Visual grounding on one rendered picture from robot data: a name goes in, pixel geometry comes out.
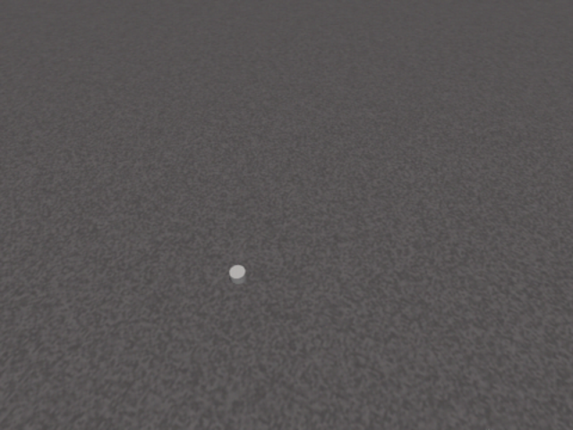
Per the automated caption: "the tin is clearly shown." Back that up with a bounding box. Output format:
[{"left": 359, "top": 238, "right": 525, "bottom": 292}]
[{"left": 229, "top": 265, "right": 246, "bottom": 284}]

